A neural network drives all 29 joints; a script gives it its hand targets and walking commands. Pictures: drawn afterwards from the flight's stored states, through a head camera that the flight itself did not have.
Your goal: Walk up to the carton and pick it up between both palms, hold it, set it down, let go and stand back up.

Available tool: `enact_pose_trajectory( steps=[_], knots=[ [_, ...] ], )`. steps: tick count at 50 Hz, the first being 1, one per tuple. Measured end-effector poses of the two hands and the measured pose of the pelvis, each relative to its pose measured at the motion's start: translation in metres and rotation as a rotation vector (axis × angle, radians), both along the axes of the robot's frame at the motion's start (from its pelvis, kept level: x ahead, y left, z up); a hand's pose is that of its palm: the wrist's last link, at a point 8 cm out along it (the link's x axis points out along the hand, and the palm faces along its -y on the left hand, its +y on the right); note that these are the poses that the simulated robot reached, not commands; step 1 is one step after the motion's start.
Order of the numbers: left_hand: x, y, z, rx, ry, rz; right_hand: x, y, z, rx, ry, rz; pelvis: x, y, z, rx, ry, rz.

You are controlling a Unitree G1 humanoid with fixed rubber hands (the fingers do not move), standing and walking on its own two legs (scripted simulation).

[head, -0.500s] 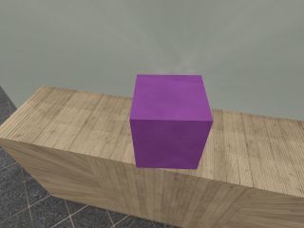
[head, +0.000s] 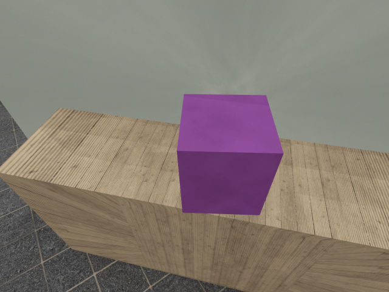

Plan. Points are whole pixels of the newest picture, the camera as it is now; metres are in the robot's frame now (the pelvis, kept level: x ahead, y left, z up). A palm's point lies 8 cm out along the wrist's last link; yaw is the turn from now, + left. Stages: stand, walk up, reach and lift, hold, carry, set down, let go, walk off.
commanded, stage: stand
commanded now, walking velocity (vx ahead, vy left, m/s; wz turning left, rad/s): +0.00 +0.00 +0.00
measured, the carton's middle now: (222, 156) +0.46 -0.04 +0.00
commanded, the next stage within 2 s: none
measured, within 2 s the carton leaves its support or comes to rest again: neither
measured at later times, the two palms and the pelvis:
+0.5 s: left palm out of the picture -0.08 +0.20 -0.15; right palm out of the picture -0.06 -0.21 -0.14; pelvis -0.02 +0.00 +0.00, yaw +0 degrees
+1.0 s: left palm out of the picture -0.08 +0.19 -0.15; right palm out of the picture -0.07 -0.21 -0.14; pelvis -0.02 -0.01 +0.00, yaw +0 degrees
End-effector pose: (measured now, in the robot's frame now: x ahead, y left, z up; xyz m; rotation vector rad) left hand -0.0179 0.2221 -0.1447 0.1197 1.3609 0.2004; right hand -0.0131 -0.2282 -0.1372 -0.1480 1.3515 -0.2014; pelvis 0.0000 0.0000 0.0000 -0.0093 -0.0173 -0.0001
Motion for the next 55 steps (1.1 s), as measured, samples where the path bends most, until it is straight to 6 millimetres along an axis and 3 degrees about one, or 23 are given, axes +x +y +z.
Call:
enact_pose_trajectory(
  steps=[11, 21, 55],
  knots=[
    [-0.038, -0.011, -0.003, -0.036, 0.094, 0.003, -0.03, 0.013, -0.003, 0.028, 0.053, -0.01, -0.012, 0.003, 0.001, 0.005, -0.006, 0.0],
    [-0.056, -0.018, -0.003, -0.05, 0.139, 0.002, -0.043, 0.018, -0.005, 0.044, 0.074, -0.012, -0.019, 0.002, 0.001, 0.007, -0.004, 0.0],
    [-0.063, -0.033, -0.004, -0.067, 0.165, -0.007, -0.055, 0.018, -0.007, 0.063, 0.102, -0.017, -0.022, -0.006, 0.001, 0.008, -0.001, -0.002]
  ],
)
